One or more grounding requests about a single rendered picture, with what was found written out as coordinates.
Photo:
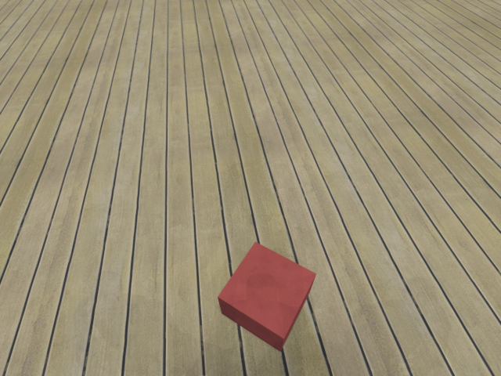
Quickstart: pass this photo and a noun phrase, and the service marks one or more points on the carton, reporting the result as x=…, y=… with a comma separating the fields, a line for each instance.
x=266, y=294

